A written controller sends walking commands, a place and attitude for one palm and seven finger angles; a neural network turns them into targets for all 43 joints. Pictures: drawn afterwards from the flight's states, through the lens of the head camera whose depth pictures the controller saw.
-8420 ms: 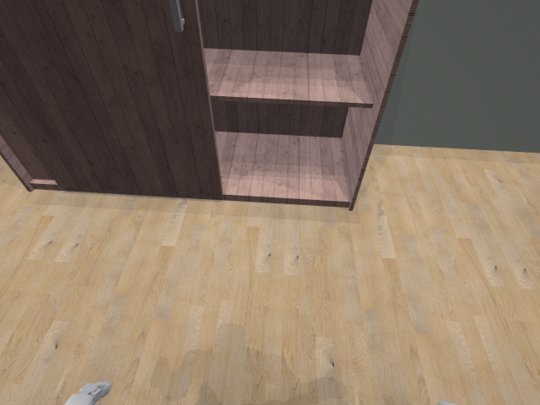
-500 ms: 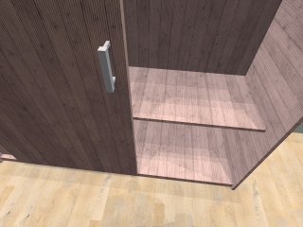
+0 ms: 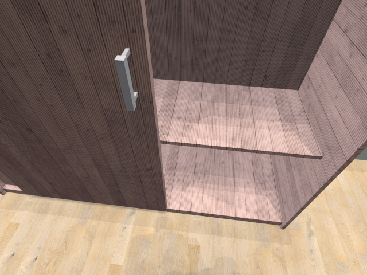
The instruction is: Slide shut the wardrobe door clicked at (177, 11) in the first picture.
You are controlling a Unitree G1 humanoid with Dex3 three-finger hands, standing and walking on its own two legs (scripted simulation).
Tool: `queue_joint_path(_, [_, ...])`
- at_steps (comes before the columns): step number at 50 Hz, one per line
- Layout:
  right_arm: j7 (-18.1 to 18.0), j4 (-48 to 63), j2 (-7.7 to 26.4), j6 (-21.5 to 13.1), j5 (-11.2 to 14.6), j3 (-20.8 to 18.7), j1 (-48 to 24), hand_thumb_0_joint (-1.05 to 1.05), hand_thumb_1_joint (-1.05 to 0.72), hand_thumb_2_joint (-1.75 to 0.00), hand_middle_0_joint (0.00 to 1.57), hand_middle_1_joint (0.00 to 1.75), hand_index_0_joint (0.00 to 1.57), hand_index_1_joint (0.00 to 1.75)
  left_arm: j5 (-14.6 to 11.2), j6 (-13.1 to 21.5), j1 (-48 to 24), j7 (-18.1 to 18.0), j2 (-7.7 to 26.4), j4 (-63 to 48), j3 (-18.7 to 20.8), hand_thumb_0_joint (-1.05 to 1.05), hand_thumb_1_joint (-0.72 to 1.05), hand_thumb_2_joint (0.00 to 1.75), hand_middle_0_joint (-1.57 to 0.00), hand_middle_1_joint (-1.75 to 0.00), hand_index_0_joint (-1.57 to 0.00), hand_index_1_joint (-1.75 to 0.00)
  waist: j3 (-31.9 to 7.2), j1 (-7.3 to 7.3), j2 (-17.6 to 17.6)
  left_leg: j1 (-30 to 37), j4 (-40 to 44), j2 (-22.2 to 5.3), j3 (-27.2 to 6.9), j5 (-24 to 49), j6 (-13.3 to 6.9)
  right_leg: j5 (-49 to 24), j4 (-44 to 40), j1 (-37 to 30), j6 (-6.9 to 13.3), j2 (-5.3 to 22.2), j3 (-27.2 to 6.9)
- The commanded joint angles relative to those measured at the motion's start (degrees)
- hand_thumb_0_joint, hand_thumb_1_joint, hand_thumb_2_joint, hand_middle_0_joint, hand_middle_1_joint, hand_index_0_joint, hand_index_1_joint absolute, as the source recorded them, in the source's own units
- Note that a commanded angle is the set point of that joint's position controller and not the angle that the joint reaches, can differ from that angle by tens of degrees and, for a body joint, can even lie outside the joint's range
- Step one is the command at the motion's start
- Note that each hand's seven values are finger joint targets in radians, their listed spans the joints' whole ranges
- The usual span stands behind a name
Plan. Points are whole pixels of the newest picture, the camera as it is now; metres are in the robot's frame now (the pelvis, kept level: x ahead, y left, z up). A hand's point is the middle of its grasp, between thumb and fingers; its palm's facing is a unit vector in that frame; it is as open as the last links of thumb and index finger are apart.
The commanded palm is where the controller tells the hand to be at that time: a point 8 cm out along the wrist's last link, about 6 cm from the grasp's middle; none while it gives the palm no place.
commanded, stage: look again from close up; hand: left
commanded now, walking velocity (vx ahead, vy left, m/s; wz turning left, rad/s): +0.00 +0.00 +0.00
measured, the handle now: (128, 80) +0.53 +0.18 +0.15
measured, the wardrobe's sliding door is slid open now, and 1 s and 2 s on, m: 0.64 0.64 0.64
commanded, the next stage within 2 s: shuffle to correct the standing spot in 0.14 s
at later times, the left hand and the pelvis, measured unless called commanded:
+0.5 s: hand out of the picture -0.03 +0.16 -0.18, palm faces +0.12 -0.98 -0.16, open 7.4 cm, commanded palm none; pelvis +0.02 +0.00 -0.01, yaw +0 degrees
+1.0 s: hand out of the picture +0.12 +0.22 -0.18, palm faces -0.03 -0.97 -0.24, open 7.3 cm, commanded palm none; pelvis +0.06 +0.03 +0.00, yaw -3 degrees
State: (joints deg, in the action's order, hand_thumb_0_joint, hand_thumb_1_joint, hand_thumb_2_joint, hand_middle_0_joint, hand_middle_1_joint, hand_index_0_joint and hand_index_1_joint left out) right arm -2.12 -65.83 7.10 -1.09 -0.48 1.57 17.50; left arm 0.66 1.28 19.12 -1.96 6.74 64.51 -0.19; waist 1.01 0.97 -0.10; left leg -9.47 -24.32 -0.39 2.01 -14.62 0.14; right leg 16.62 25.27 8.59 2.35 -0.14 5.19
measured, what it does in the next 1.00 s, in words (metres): lifts its right foot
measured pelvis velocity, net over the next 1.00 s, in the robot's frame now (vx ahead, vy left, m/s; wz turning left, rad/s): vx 0.06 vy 0.03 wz -0.06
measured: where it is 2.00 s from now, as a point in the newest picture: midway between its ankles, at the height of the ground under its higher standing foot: outside the picture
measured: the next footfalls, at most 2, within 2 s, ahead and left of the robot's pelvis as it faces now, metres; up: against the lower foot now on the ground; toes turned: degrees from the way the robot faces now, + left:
right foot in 1.06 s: +0.10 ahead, -0.08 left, +0.00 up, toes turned +2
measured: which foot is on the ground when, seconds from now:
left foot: down 0.00-1.00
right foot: down 0.00-0.64, up 0.66-1.00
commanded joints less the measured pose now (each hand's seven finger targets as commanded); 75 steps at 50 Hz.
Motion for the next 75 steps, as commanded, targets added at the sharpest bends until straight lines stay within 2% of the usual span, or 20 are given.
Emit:
queue_joint_path(1, [-0.33, 0.97, 4.55, -0.78, -0.10, -0.88, 4.25, 0.00, -0.90, -0.90, 0.20, 0.30, 0.20, 0.30, 0.01, 0.50, 5.29, -0.29, 5.38, -0.97, 0.79, 0.00, 0.90, 0.90, -0.20, -0.30, -0.20, -0.30, 3.67, -0.23, 0.37, -2.63, 3.71, -4.96, -4.61, 10.54, -1.87, -9.88, -4.89, 1.53, 0.47, 6.35, -6.87])
queue_joint_path(14, [-0.33, 0.78, 4.55, -0.53, -0.21, -1.06, 4.77, 0.00, -0.90, -0.90, 0.20, 0.30, 0.20, 0.30, 0.22, 0.75, 6.58, -0.39, 5.85, -0.89, 1.26, 0.00, 0.90, 0.90, -0.20, -0.30, -0.20, -0.30, 1.86, 0.15, -1.33, -2.94, 1.61, -4.26, -3.08, 7.51, -1.53, -11.16, -4.71, -0.84, 1.03, 7.39, -7.34])
queue_joint_path(19, [0.26, 2.50, 4.08, 0.32, -0.78, -1.46, 3.61, 0.00, -0.90, -0.90, 0.20, 0.30, 0.20, 0.30, 0.53, 0.30, 8.52, -0.16, 8.20, -0.85, 2.78, 0.00, 0.90, 0.90, -0.20, -0.30, -0.20, -0.30, 6.39, 1.42, -5.85, -11.81, -6.21, -1.75, 1.47, -5.29, -0.49, 1.25, -10.62, -1.56, 5.46, 13.03, -16.64])
queue_joint_path(22, [0.48, 3.96, 3.93, 0.14, -0.85, -1.68, 1.92, 0.00, -0.90, -0.90, 0.20, 0.30, 0.20, 0.30, 0.76, 0.42, 9.57, -0.21, 8.26, -1.31, 3.54, 0.00, 0.90, 0.90, -0.20, -0.30, -0.20, -0.30, 8.77, 2.18, -6.56, -16.75, -12.79, -2.99, 1.35, -8.74, -0.40, -2.26, -12.54, -1.55, 9.28, 16.88, -21.61])
queue_joint_path(25, [0.81, 5.36, 3.83, -0.26, -0.69, -2.00, 1.36, 0.00, -0.90, -0.90, 0.20, 0.30, 0.20, 0.30, 1.11, 0.69, 10.16, -0.35, 8.50, -1.60, 4.17, 0.00, 0.90, 0.90, -0.20, -0.30, -0.20, -0.30, 7.51, 2.06, -5.33, -17.76, -14.23, -3.67, 1.28, -10.13, -0.40, -9.45, -10.66, -2.62, 11.30, 18.50, -21.70])
queue_joint_path(27, [0.92, 5.47, 3.59, -0.52, -0.49, -2.07, 2.52, 0.00, -0.90, -0.90, 0.20, 0.30, 0.20, 0.30, 1.09, 0.75, 8.82, -0.24, 8.94, -1.89, 4.27, 0.00, 0.90, 0.90, -0.20, -0.30, -0.20, -0.30, 5.92, 0.82, -4.46, -11.96, -8.58, -3.17, 1.92, -6.61, -0.39, -14.00, -7.63, -0.14, 10.17, 17.17, -18.65])
queue_joint_path(29, [0.81, 4.09, 3.62, -0.83, -0.43, -2.25, 7.32, 0.00, -0.90, -0.90, 0.20, 0.30, 0.20, 0.30, 0.88, 0.37, 6.14, 0.07, 8.04, -2.54, 4.14, 0.00, 0.90, 0.90, -0.20, -0.30, -0.20, -0.30, 4.78, -1.54, -2.56, -0.44, -0.69, -2.08, 3.18, 0.35, -0.71, -9.15, -2.62, 7.58, 6.69, 11.70, -12.86])
queue_joint_path(30, [0.58, 3.24, 5.64, -1.07, -0.70, -2.52, 10.30, 0.00, -0.90, -0.90, 0.20, 0.30, 0.20, 0.30, 0.82, 0.13, 5.33, 0.25, 6.71, -3.00, 3.73, 0.00, 0.90, 0.90, -0.20, -0.30, -0.20, -0.30, 4.30, -2.59, 2.74, 3.22, 1.22, -4.82, -0.19, 3.90, -2.11, -4.10, 3.10, 11.02, 4.58, 7.06, -8.76])
queue_joint_path(32, [0.28, 3.00, 9.34, -0.49, -1.16, -3.38, 14.04, 0.00, -0.90, -0.90, 0.20, 0.30, 0.20, 0.30, 1.37, -0.40, 4.11, 0.16, 3.09, -4.45, 3.12, 0.00, 0.90, 0.90, -0.20, -0.30, -0.20, -0.30, 5.02, -3.22, 15.07, 3.49, 10.42, -16.01, -12.65, 1.29, -9.46, 16.49, 20.41, 18.50, 1.50, 0.24, 0.56])
queue_joint_path(34, [-0.29, 4.10, 5.96, -0.83, -0.60, -2.29, 10.83, 0.00, -0.90, -0.90, 0.20, 0.30, 0.20, 0.30, 1.35, -0.66, 2.39, 0.15, 3.17, -4.47, 2.47, 0.00, 0.90, 0.90, -0.20, -0.30, -0.20, -0.30, 8.46, -1.93, 9.33, -0.73, 12.36, -17.72, -15.82, 9.42, -12.99, 14.68, 31.38, 21.62, 1.52, 3.88, -3.73])
queue_joint_path(36, [-0.74, 5.02, 4.90, -1.63, -0.75, -1.51, 6.73, 0.00, -0.90, -0.90, 0.20, 0.30, 0.20, 0.30, 0.88, -0.47, 4.45, 0.09, 1.33, -2.75, 2.07, 0.00, 0.90, 0.90, -0.20, -0.30, -0.20, -0.30, 5.09, 0.09, 1.13, -0.95, 9.40, -16.73, -10.64, 29.07, -12.45, 10.25, 29.76, 17.26, -0.04, 5.42, -5.12])
queue_joint_path(39, [-1.41, 4.23, 5.70, -2.03, -0.45, -1.72, 5.57, 0.00, -0.90, -0.90, 0.20, 0.30, 0.20, 0.30, 0.37, -1.22, 4.95, -0.24, 0.99, -2.01, 1.76, 0.00, 0.90, 0.90, -0.20, -0.30, -0.20, -0.30, 0.43, 0.47, 0.36, 3.12, 5.66, -15.66, -5.86, 48.08, -11.24, 6.94, 22.50, 12.76, -2.11, 4.47, -4.44])
queue_joint_path(42, [-1.74, 3.21, 7.47, -1.14, -0.45, -2.75, 6.33, 0.00, -0.90, -0.90, 0.20, 0.30, 0.20, 0.30, 0.54, -2.16, 2.62, -0.26, 2.68, -3.30, 2.37, 0.00, 0.90, 0.90, -0.20, -0.30, -0.20, -0.30, -1.78, -0.62, 3.17, 7.02, 3.52, -16.60, -5.88, 51.30, -10.70, 6.38, 20.24, 13.35, -2.52, 3.48, -3.72])
queue_joint_path(47, [-1.61, 2.97, 7.85, 0.23, -1.08, -4.33, 5.32, 0.00, -0.90, -0.90, 0.20, 0.30, 0.20, 0.30, 0.88, -2.89, -1.88, -0.16, 3.88, -6.10, 3.43, 0.00, 0.90, 0.90, -0.20, -0.30, -0.20, -0.30, 0.63, -1.38, 6.04, 3.43, 2.56, -17.27, -5.97, 43.91, -10.64, 6.93, 18.29, 13.04, -1.72, 2.84, -3.64])
queue_joint_path(51, [-0.88, 3.33, 6.67, 0.28, -0.83, -4.34, 3.84, 0.00, -0.90, -0.90, 0.20, 0.30, 0.20, 0.30, 0.84, -1.72, 0.21, -0.33, 4.14, -5.88, 3.51, 0.00, 0.90, 0.90, -0.20, -0.30, -0.20, -0.30, -1.06, 0.39, 4.04, -0.19, -1.25, -13.14, -3.56, 30.57, -6.69, -6.31, 3.10, 3.79, -1.60, 2.84, -3.13])
queue_joint_path(54, [-0.15, 3.63, 2.06, 0.45, 0.02, -3.44, 5.44, 0.00, -0.90, -0.90, 0.20, 0.30, 0.20, 0.30, 0.61, -0.17, 0.38, -0.77, 8.47, -4.97, 2.99, 0.00, 0.90, 0.90, -0.20, -0.30, -0.20, -0.30, -3.52, -1.25, -7.90, -7.27, -4.01, -4.09, 1.61, 0.49, -0.35, -37.37, 1.39, -3.52, 3.50, 14.47, -13.84])
queue_joint_path(56, [-0.02, 2.59, 1.42, 0.95, -0.01, -3.07, 5.95, 0.00, -0.90, -0.90, 0.20, 0.30, 0.20, 0.30, 0.32, 0.06, -1.68, -0.70, 8.35, -4.95, 2.66, 0.00, 0.90, 0.90, -0.20, -0.30, -0.20, -0.30, -3.73, -2.24, -10.90, -2.34, -2.12, -3.80, 1.41, -0.85, 0.29, -31.39, -0.20, 0.59, 4.10, 12.59, -12.64])
queue_joint_path(60, [0.01, 1.20, 2.59, 0.02, -0.43, -2.55, 4.77, 0.00, -0.90, -0.90, 0.20, 0.30, 0.20, 0.30, 0.20, 0.20, -2.12, -0.54, 6.17, -4.48, 1.99, 0.00, 0.90, 0.90, -0.20, -0.30, -0.20, -0.30, 1.16, -1.13, -0.53, 0.10, 3.20, -6.56, -0.02, 11.13, -0.52, -21.34, -1.46, 3.48, 1.01, 7.39, -8.37])
queue_joint_path(63, [-0.01, 1.09, 3.15, -0.06, -0.34, -2.21, 4.15, 0.00, -0.90, -0.90, 0.20, 0.30, 0.20, 0.30, 0.07, 0.27, -1.37, -0.52, 6.52, -3.49, 1.68, 0.00, 0.90, 0.90, -0.20, -0.30, -0.20, -0.30, 1.89, -0.84, 2.10, 0.29, 5.01, -6.96, -0.19, 9.30, -0.52, -17.95, -3.50, 2.47, 0.79, 6.69, -8.62])
queue_joint_path(75, [0.43, 1.06, 4.10, 1.28, -0.32, -1.70, 5.40, 0.00, -0.90, -0.90, 0.20, 0.30, 0.20, 0.30, 0.15, 0.50, 2.01, -0.28, 6.65, -1.98, 1.34, 0.00, 0.90, 0.90, -0.20, -0.30, -0.20, -0.30, 5.49, -1.29, -2.24, 0.53, 4.70, -5.09, 0.95, 0.00, -0.27, 3.84, -14.58, 6.50, -0.53, 6.66, -11.53])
